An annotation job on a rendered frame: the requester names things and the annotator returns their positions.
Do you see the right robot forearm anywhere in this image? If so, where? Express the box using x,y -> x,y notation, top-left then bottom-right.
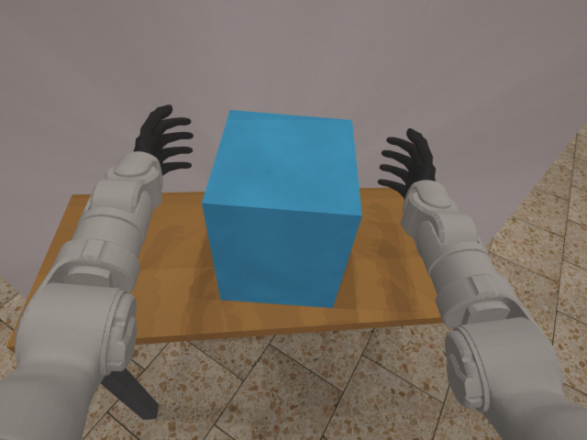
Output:
401,180 -> 564,391

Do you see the carton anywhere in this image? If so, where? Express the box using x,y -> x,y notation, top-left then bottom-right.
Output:
202,110 -> 362,308

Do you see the robot right upper arm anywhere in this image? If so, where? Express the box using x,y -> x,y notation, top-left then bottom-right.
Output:
445,317 -> 587,440

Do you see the robot left upper arm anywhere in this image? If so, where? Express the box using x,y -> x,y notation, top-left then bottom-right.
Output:
0,282 -> 137,440

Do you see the left robot forearm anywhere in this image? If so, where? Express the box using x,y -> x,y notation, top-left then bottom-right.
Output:
15,151 -> 163,364

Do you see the left robot hand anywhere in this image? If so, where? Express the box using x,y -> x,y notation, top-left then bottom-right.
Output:
133,104 -> 194,176

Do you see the right robot hand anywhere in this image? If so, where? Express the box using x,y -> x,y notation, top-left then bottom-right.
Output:
378,128 -> 436,198

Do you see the table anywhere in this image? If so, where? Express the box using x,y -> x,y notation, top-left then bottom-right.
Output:
6,187 -> 443,420

